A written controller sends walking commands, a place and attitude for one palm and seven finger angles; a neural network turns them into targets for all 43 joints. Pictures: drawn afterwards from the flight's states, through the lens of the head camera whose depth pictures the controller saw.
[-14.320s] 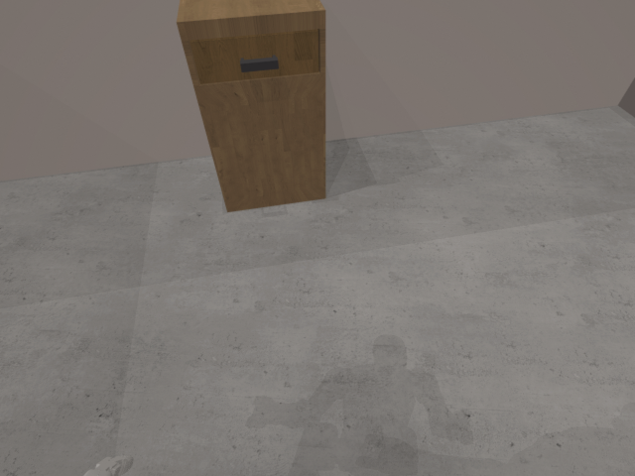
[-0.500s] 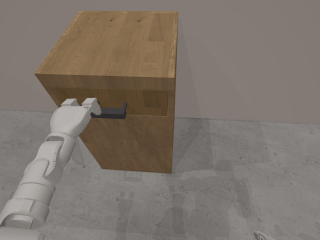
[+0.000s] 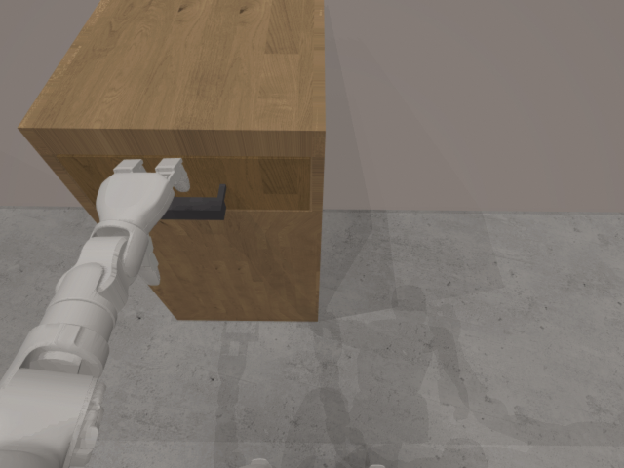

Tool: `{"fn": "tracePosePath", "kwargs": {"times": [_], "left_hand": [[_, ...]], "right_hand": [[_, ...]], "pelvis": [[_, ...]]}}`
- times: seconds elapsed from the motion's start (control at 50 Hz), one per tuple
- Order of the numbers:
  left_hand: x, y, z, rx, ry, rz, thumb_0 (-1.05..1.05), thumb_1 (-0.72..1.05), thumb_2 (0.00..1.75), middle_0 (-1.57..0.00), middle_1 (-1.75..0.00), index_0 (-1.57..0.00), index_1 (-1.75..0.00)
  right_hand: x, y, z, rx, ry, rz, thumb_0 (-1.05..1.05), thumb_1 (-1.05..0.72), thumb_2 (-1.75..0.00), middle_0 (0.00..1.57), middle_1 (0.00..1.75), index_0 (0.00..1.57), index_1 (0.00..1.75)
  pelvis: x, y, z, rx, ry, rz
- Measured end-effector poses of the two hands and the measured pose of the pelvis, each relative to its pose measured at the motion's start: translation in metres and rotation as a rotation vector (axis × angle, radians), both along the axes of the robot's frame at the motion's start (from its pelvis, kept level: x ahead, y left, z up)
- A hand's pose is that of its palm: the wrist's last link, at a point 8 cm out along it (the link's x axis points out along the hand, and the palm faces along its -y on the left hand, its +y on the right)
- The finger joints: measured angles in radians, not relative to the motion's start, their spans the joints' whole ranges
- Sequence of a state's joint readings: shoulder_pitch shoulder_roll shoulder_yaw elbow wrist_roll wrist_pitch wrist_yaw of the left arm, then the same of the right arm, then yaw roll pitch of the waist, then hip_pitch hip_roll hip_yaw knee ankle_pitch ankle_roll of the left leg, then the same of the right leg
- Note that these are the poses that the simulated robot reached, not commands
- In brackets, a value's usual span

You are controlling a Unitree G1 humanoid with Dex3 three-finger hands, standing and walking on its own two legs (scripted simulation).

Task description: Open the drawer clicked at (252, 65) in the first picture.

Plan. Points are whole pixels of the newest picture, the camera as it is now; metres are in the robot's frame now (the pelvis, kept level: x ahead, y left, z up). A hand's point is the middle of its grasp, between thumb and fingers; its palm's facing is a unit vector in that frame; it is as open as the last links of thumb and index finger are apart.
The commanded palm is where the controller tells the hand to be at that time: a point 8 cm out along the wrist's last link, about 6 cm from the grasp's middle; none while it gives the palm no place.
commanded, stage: move the hooked fingers above the handle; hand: left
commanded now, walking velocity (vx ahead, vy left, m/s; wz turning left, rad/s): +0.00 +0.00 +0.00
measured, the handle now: (190, 198) +0.54 +0.22 -0.06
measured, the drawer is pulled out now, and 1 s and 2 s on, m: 0.00 0.00 0.00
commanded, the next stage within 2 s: lower the fingers behind the handle in 1.22 s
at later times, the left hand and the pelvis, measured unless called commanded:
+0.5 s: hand (180, 199) +0.50 +0.22 +0.00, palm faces -0.08 -0.03 -1.00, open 13.7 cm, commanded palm +0.49 +0.22 +0.06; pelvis +0.00 +0.00 -0.02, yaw -1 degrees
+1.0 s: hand (180, 198) +0.50 +0.22 +0.00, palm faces -0.07 -0.03 -1.00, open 13.7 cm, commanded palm +0.50 +0.23 +0.05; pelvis -0.02 +0.00 -0.02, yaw -1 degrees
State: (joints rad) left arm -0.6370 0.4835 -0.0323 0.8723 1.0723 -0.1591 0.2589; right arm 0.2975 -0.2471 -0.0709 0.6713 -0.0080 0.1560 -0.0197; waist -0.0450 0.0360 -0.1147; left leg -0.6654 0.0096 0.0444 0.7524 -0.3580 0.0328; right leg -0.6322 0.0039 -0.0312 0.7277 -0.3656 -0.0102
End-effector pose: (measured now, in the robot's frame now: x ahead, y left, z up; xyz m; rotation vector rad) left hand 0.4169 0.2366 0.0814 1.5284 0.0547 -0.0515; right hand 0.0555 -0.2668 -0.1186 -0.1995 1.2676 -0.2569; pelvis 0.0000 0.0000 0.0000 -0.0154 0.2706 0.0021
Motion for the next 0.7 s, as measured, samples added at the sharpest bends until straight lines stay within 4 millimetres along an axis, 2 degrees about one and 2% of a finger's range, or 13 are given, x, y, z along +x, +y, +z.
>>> {"fn": "tracePosePath", "kwargs": {"times": [0.26,0.46,0.56,0.7], "left_hand": [[0.044,-0.016,-0.016,0.009,0.008,0.015,0.00,-0.49,0.30,-0.32,-1.20,-0.31,-1.20],[0.064,-0.019,-0.026,0.013,0.019,0.015,0.00,-0.48,0.30,-0.32,-1.20,-0.32,-1.21],[0.064,-0.018,-0.027,0.008,0.007,0.005,0.00,-0.48,0.30,-0.32,-1.20,-0.33,-1.22],[0.063,-0.019,-0.026,0.005,0.013,0.016,0.00,-0.49,0.30,-0.32,-1.20,-0.33,-1.21]], "right_hand": [[-0.053,0.001,-0.005,-0.026,0.112,-0.067,0.01,-0.91,-0.90,0.20,0.30,0.20,0.30],[-0.092,0.002,-0.006,-0.039,0.216,-0.112,0.00,-0.91,-0.90,0.20,0.30,0.20,0.30],[-0.098,0.001,-0.007,-0.039,0.241,-0.109,0.00,-0.91,-0.90,0.20,0.30,0.20,0.30],[-0.091,-0.001,-0.007,-0.046,0.203,-0.104,0.00,-0.91,-0.90,0.20,0.30,0.20,0.30]], "pelvis": [[-0.003,0.006,-0.010,-0.010,0.069,-0.012],[-0.002,0.005,-0.016,-0.016,0.111,-0.019],[-0.003,0.004,-0.018,-0.019,0.119,-0.015],[-0.008,0.003,-0.018,-0.020,0.117,-0.014]]}}
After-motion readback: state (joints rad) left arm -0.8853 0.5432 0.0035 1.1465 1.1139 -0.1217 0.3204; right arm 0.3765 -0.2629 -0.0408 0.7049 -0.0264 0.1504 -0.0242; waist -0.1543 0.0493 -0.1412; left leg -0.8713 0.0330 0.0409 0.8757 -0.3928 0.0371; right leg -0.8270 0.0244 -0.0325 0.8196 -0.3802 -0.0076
